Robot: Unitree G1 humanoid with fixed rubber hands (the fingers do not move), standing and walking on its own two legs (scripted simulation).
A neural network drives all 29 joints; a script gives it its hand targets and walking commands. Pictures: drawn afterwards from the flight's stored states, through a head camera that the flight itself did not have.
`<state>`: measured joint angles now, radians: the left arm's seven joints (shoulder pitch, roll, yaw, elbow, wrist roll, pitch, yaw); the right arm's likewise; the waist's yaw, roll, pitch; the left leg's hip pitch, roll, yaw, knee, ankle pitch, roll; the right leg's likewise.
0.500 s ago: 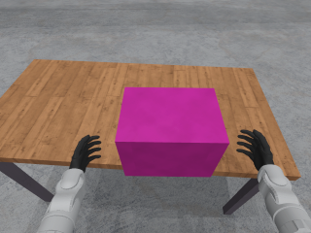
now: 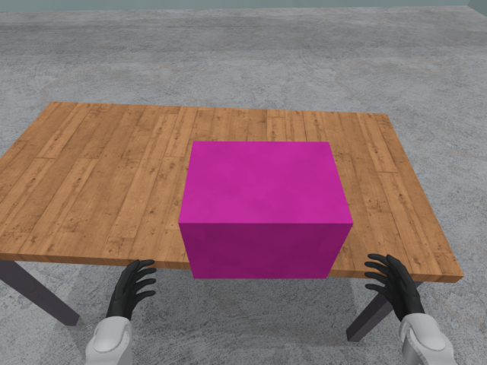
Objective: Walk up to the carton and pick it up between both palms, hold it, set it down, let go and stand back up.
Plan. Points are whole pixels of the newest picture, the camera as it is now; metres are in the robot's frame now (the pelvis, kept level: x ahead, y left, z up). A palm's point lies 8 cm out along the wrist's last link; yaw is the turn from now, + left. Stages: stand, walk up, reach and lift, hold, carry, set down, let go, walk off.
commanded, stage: set down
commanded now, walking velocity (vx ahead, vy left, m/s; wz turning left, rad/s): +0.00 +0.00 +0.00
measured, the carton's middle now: (260, 210) +0.43 -0.01 -0.02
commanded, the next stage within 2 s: let go in 1.02 s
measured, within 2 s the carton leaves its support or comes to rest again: neither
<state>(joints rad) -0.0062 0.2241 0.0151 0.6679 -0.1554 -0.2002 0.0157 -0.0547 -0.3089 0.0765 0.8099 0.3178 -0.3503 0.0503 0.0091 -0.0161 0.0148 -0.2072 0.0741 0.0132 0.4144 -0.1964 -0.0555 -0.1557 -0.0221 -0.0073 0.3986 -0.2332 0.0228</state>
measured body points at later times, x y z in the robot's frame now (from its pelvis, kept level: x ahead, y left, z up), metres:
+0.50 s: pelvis +0.00 +0.01 +0.00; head +0.00 +0.01 +0.45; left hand +0.21 +0.23 -0.06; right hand +0.21 -0.23 -0.06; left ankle +0.01 +0.15 -0.74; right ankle -0.01 -0.13 -0.74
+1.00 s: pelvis +0.01 +0.01 +0.00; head +0.01 +0.01 +0.45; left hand +0.18 +0.23 -0.08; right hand +0.19 -0.22 -0.08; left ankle +0.01 +0.15 -0.74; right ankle -0.01 -0.13 -0.74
